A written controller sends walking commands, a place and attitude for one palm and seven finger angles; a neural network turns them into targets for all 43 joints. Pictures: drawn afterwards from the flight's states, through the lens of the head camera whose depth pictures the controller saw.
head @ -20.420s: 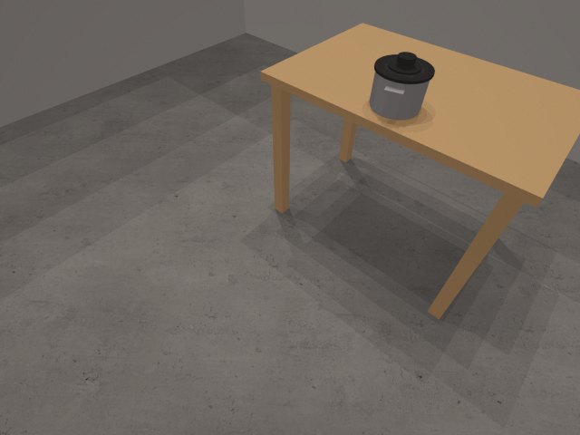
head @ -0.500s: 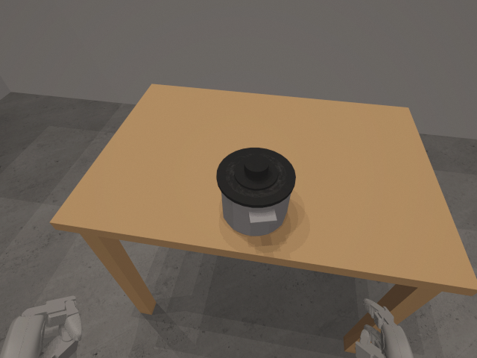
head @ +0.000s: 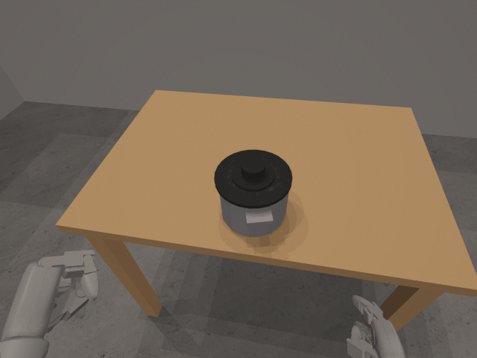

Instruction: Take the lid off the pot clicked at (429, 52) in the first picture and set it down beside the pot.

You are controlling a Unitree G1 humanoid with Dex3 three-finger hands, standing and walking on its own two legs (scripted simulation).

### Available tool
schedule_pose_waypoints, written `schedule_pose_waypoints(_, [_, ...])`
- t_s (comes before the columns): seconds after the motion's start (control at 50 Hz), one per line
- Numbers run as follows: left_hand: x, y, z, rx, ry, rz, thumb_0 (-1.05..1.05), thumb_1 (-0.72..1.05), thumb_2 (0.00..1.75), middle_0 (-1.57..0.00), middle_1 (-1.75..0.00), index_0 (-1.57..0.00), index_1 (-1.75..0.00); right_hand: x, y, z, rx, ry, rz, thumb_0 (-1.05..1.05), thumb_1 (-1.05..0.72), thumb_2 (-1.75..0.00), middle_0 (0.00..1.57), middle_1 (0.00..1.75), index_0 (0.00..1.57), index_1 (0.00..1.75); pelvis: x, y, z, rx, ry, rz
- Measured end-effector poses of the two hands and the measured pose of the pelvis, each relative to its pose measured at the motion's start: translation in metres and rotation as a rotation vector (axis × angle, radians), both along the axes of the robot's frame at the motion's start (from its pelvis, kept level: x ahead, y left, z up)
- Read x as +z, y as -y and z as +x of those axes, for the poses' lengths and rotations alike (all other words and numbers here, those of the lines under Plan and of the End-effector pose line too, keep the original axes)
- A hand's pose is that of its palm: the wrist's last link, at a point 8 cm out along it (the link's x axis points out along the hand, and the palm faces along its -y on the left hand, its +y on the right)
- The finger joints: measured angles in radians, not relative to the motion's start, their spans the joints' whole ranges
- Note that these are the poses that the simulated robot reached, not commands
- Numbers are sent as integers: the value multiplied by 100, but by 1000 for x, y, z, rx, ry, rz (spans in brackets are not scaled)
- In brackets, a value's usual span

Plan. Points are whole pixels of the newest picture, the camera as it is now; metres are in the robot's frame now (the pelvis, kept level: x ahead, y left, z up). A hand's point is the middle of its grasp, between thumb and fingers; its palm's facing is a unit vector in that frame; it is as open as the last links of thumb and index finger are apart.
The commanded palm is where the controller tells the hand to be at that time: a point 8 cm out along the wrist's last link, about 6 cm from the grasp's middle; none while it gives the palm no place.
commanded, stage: reach forward and open the fingers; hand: left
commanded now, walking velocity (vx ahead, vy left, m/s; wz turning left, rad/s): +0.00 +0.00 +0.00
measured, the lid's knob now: (253, 167) +0.47 +0.04 +0.06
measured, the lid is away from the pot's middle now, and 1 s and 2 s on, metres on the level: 0.00 0.00 0.00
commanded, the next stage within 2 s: move the open hand above the knob in 1.04 s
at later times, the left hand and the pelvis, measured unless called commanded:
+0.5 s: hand (67, 274) +0.19 +0.28 +0.09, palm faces -0.22 -0.07 -0.97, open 4.7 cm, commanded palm +0.18 +0.27 +0.16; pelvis -0.03 +0.02 +0.00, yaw +1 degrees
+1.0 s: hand (58, 229) +0.25 +0.31 +0.12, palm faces -0.15 -0.04 -0.99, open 9.8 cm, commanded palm +0.23 +0.30 +0.19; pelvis -0.03 +0.06 +0.00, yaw +2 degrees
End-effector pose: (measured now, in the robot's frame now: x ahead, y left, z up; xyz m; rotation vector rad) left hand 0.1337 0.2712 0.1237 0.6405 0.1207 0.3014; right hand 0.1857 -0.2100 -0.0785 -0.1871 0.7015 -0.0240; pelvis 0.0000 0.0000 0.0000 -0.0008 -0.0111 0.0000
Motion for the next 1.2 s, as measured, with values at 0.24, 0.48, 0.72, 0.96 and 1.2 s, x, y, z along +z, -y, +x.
schedule_pose_waypoints(0.24, [12,-5,28,-245,-361,789,0,69,95,-121,-127,-121,-127,-9,6,3,-17,-69,53,1,-91,-90,20,30,20,30,-3,-9,-16,-15,-30,-1])
schedule_pose_waypoints(0.48, [26,-9,47,-377,-338,806,0,35,110,-108,-85,-109,-85,-7,-13,-7,18,-83,55,1,-91,-90,20,30,20,30,0,-20,-27,18,-8,-14])
schedule_pose_waypoints(0.72, [34,-25,73,-382,-296,833,0,1,123,-94,-42,-95,-42,-18,-37,-28,37,-156,73,1,-91,-90,20,30,20,30,1,-39,-35,25,-2,-20])
schedule_pose_waypoints(0.96, [46,-42,99,-370,-273,853,0,-23,135,-86,-13,-86,-13,-19,-55,-26,51,-157,75,1,-91,-90,20,30,20,30,-1,-56,-34,34,-10,-24])
schedule_pose_waypoints(1.2, [57,-57,119,-339,-291,861,0,-28,141,-85,-9,-85,-9,-19,-63,-20,72,-161,63,1,-91,-90,20,30,20,30,-2,-62,-32,54,-22,-27])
